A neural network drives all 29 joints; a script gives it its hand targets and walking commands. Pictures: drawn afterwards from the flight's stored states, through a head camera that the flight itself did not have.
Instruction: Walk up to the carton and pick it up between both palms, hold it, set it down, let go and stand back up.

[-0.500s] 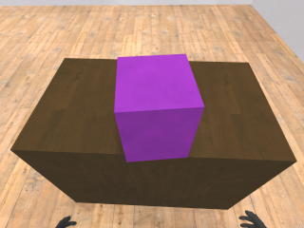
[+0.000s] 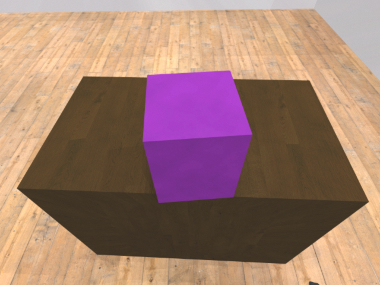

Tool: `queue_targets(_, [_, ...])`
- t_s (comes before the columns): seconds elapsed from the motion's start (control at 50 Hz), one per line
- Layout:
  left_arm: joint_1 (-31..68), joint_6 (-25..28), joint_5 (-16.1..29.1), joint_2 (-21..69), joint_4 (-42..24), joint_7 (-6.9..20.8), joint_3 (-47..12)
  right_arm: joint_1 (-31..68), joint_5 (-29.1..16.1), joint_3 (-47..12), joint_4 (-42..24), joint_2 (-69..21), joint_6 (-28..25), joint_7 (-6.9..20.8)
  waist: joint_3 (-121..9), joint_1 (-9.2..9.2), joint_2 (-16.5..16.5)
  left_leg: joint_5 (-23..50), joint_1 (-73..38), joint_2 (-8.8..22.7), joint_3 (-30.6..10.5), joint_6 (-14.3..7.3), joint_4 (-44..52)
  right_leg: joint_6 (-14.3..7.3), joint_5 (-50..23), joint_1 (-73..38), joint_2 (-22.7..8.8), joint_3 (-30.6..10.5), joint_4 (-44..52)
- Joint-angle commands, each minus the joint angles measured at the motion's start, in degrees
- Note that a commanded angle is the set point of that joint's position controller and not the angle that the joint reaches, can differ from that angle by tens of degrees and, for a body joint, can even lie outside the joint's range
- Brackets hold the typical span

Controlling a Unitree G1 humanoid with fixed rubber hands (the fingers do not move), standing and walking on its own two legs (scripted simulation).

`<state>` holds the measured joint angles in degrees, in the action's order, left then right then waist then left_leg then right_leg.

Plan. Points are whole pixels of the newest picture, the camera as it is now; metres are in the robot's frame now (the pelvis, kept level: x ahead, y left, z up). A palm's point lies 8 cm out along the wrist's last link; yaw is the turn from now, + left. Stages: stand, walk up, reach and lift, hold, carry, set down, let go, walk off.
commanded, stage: stand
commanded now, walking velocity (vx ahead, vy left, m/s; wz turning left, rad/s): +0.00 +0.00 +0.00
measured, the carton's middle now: (192, 139) +0.43 +0.01 +0.04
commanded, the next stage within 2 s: walk up in 0.20 s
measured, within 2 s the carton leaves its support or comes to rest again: neither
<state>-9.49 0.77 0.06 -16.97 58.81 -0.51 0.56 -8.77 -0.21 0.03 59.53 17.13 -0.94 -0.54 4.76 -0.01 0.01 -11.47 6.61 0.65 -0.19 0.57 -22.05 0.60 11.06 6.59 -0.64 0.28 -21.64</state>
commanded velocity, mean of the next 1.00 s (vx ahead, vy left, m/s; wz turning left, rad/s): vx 0.00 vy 0.00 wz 0.00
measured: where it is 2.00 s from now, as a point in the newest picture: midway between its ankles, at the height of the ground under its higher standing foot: outside the picture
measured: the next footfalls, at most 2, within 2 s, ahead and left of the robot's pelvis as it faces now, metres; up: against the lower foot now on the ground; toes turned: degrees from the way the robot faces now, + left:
none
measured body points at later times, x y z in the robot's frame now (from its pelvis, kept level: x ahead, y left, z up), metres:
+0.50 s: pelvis +0.00 +0.00 +0.00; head +0.00 +0.00 +0.45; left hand +0.06 +0.29 -0.13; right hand +0.06 -0.28 -0.14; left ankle +0.01 +0.12 -0.75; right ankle +0.01 -0.13 -0.75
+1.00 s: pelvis +0.02 +0.02 -0.01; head +0.02 +0.02 +0.44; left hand +0.12 +0.31 -0.13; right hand +0.08 -0.27 -0.13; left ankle +0.01 +0.13 -0.75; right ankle +0.01 -0.13 -0.75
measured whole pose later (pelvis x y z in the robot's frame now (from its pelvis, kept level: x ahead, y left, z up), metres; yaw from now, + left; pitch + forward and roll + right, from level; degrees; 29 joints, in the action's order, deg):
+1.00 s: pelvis +0.02 +0.02 -0.01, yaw -3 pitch -4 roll +0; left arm -11.9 0.6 -0.3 -19.5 53.2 -2.6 0.9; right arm -10.8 0.5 2.9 54.8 16.9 0.4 0.6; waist 4.0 -0.4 -0.5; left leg -15.6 6.5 0.0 3.3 -1.0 -25.8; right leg 2.3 14.5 8.2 -1.4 -3.4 -26.3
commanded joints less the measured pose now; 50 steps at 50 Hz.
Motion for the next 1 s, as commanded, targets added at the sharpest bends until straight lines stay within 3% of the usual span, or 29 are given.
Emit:
queue_targets(0.0, [2.0,1.6,0.3,-11.7,-3.7,-0.7,2.5,3.0,0.2,2.7,-3.5,12.9,-1.2,-0.8,-3.6,0.09,0.1,4.1,1.6,6.4,-5.6,-1.5,4.9,-1.7,-4.7,-0.1,-6.2,-6.1,5.5])
queue_targets(0.02, [2.2,1.7,0.6,-11.9,-3.5,-1.2,2.7,2.9,0.2,2.6,-3.5,12.1,-1.4,-0.9,-3.6,0.07,-1.0,4.3,1.6,6.7,-6.3,-1.5,5.6,-1.4,-5.1,0.0,-6.4,-5.6,5.4])
queue_targets(0.12, [-0.4,1.8,0.3,-11.0,-2.6,-0.8,2.6,1.2,0.2,2.3,-1.8,11.1,-1.1,-0.6,-4.6,0.10,1.9,3.5,1.1,6.1,-5.1,-1.8,5.0,-1.7,-3.9,-0.9,-6.4,-6.1,6.2])
queue_targets(0.14, [0.5,1.8,0.1,-11.8,-2.1,-1.1,2.8,-0.4,0.2,2.3,-1.7,10.5,-1.4,-0.9,-3.3,-0.37,-1.2,4.4,0.6,6.3,-5.4,-0.8,5.7,-2.0,-3.2,0.2,-6.6,-6.2,4.9])
queue_targets(0.16, [0.8,1.7,0.0,-10.8,-2.5,-1.0,2.6,0.6,-0.1,2.7,-2.0,11.7,-1.3,-0.8,-2.9,-0.59,0.8,4.7,0.7,6.5,-5.6,-0.9,5.2,-1.8,-2.9,1.4,-6.8,-6.2,5.4])
queue_targets(0.18, [1.6,1.8,0.3,-11.7,-2.7,-1.0,2.5,0.9,0.0,2.6,-1.7,11.1,-1.4,-0.9,-3.6,0.04,-1.6,3.2,1.3,6.6,-6.4,-1.3,6.0,-1.5,-2.4,-0.1,-6.2,-5.5,5.7])
queue_targets(0.2, [0.5,1.9,0.4,-11.6,-3.0,-1.0,2.8,2.2,0.2,2.5,-2.6,12.0,-1.3,-0.8,-3.7,0.18,0.9,2.4,2.2,6.3,-5.5,-1.4,4.9,-1.2,-2.6,-0.4,-6.2,-5.9,5.9])
queue_targets(0.28, [0.4,1.7,0.1,-11.2,-2.2,-0.6,2.6,0.5,0.0,2.5,-2.1,11.3,-1.2,-1.0,-3.4,0.03,0.8,2.0,1.8,6.5,-5.0,-1.5,5.3,-1.6,-4.4,0.0,-6.7,-6.0,5.4])
queue_targets(0.3, [-0.2,1.6,0.3,-11.3,-2.0,-0.8,3.0,0.2,-0.1,2.4,-2.0,10.5,-1.5,-0.8,-3.4,0.35,-1.2,3.0,2.3,6.7,-5.2,-1.2,6.1,-1.7,-3.6,-1.1,-6.9,-6.4,4.9])
queue_targets(0.36, [-0.1,1.4,-0.3,-12.9,-1.5,-1.1,3.5,1.4,0.4,2.2,-2.3,10.2,-1.2,-1.1,-2.5,0.33,0.1,3.0,1.6,6.5,-5.6,-1.3,6.4,-1.6,-4.1,0.1,-6.3,-5.9,5.3])
queue_targets(0.4, [-1.8,2.0,-0.8,-13.5,-3.9,-1.4,3.9,0.4,0.9,4.4,-2.2,12.4,-0.7,-0.3,-3.7,0.10,1.0,-3.9,1.1,4.4,-2.8,-2.1,3.5,-3.0,5.6,2.6,-7.7,-9.7,8.4])
queue_targets(0.42, [-0.9,1.9,-1.2,-14.7,-4.6,-1.5,4.0,-1.8,0.9,4.4,-2.5,11.5,-0.7,-0.2,-2.8,-0.97,-0.5,-4.7,1.0,4.7,-3.5,-2.1,3.9,-3.3,7.3,4.2,-8.0,-10.2,8.4])
queue_targets(0.48, [-1.4,2.0,-0.8,-12.9,-5.7,-1.6,3.5,-2.2,1.0,5.0,-3.4,11.2,-0.5,0.1,-1.1,-0.58,-2.2,-3.2,0.3,5.1,-3.8,-2.5,3.2,-3.5,7.7,6.7,-7.7,-10.4,8.7])
queue_targets(0.5, [-1.3,2.1,-0.9,-12.8,-6.0,-1.6,3.2,-2.0,1.2,5.0,-3.6,10.6,-0.5,0.2,-0.3,-1.02,-2.7,-2.1,0.5,4.9,-3.8,-2.6,3.8,-3.3,5.4,6.5,-7.1,-9.4,8.0])
queue_targets(0.52, [-0.8,2.1,-0.5,-13.1,-6.6,-1.6,3.5,-2.7,1.2,5.1,-3.6,11.5,-0.7,0.2,0.4,-0.66,-0.7,-2.1,2.7,4.9,-4.7,-2.8,4.4,-3.2,4.8,5.2,-6.6,-9.6,6.9])
queue_targets(0.56, [-1.4,2.2,-0.7,-13.2,-7.1,-1.6,3.5,-2.8,1.2,5.4,-3.8,11.1,-0.8,0.4,-2.5,-0.57,-2.3,-0.2,-0.5,5.4,-4.4,-3.0,3.9,-3.3,2.6,5.3,-6.8,-8.5,5.8])
queue_targets(0.6, [-2.1,2.1,-0.3,-12.6,-7.4,-1.8,3.5,-1.6,1.4,5.4,-4.8,11.6,-0.9,0.3,-3.0,0.16,-0.2,3.4,0.3,5.7,-4.7,-3.2,3.6,-3.3,-3.7,2.9,-6.1,-7.5,3.4])
queue_targets(0.62, [-2.9,1.9,-0.7,-13.1,-7.2,-1.9,3.2,-2.2,1.0,5.5,-5.1,11.8,-1.0,0.2,-2.7,-0.47,0.4,6.1,-0.9,6.0,-5.1,-3.3,3.3,-3.2,-6.4,3.4,-5.8,-6.6,2.4])
queue_targets(0.66, [-4.0,2.2,-0.6,-13.0,-7.2,-2.1,3.0,-2.4,0.3,5.5,-5.5,11.3,-0.7,0.5,-4.7,-0.45,1.7,7.2,-1.0,6.3,-4.5,-3.5,3.0,-3.1,-7.7,2.1,-5.2,-6.3,1.3])
queue_targets(0.7, [-2.7,1.9,-0.5,-13.8,-8.2,-2.3,3.5,-2.6,0.8,5.4,-6.3,12.0,-0.7,0.3,-4.2,-0.65,-0.6,8.3,-0.4,6.2,-4.6,-3.5,2.0,-3.5,-10.5,1.1,-5.9,-6.7,1.2])
queue_targets(0.72, [-2.7,1.8,-0.6,-13.6,-8.5,-2.4,3.1,-2.8,1.1,5.5,-6.8,12.7,-0.8,0.3,-4.4,-0.49,0.0,9.5,-0.4,6.4,-4.8,-3.7,2.0,-3.8,-11.5,1.4,-5.9,-6.3,-0.1])
queue_targets(0.74, [-2.8,1.7,-0.5,-13.0,-8.7,-2.4,3.2,-3.1,1.1,5.9,-6.9,13.2,-0.5,0.2,-3.9,-0.31,2.1,9.5,-0.4,6.2,-4.5,-3.6,1.9,-3.7,-11.1,1.8,-5.9,-6.2,-0.5])
queue_targets(0.76, [-2.6,1.7,-0.5,-13.4,-8.7,-2.4,3.0,-2.8,0.9,5.7,-7.3,12.3,-0.4,0.3,-3.9,-0.58,0.8,9.8,-1.3,6.3,-3.6,-3.4,2.0,-3.1,-11.2,2.2,-5.4,-5.6,-0.7])
queue_targets(0.84, [-3.5,1.1,-0.2,-13.4,-9.0,-2.7,3.2,-1.5,0.6,5.4,-8.0,11.9,-0.2,0.3,-2.0,0.23,2.2,7.4,1.8,6.5,-4.1,-3.6,2.3,-3.2,-9.8,1.7,-5.3,-6.7,-1.1])
queue_targets(0.86, [-2.6,1.0,-0.4,-14.7,-9.5,-2.7,3.3,-1.6,0.5,5.5,-8.6,12.5,-0.2,0.3,-3.6,-0.04,-0.6,6.9,1.8,6.7,-4.5,-4.0,2.4,-3.3,-10.5,0.4,-5.4,-6.2,-1.6])
queue_targets(0.9, [-3.0,1.1,-0.5,-14.2,-9.5,-2.8,3.3,-0.4,0.6,5.8,-9.4,12.4,-0.2,0.5,-3.8,0.05,2.3,7.2,0.5,6.5,-3.5,-3.8,1.9,-3.7,-10.7,1.4,-5.3,-7.0,-1.8])
queue_targets(0.94, [-2.6,1.1,-0.4,-14.9,-9.5,-2.9,3.3,-0.8,0.8,5.9,-9.1,13.1,-0.2,0.5,-3.8,-0.08,-0.2,6.7,0.0,6.9,-3.4,-3.8,2.0,-3.0,-11.5,2.4,-5.2,-6.3,-2.3])
queue_targets(0.96, [-3.2,1.0,-0.3,-14.6,-9.6,-2.9,3.2,-1.6,0.6,6.1,-9.4,13.9,-0.1,0.5,-5.2,-0.45,1.8,7.6,-0.9,7.2,-3.9,-4.3,2.1,-3.2,-11.3,1.6,-5.0,-6.5,-3.1])
queue_targets(0.98, [-3.0,1.2,-0.3,-15.0,-9.3,-3.0,3.3,-1.0,0.7,6.1,-9.6,13.6,0.0,0.5,-3.7,-0.43,1.5,8.2,-0.4,7.4,-3.7,-4.6,2.0,-3.1,-11.2,2.3,-5.0,-7.2,-3.3])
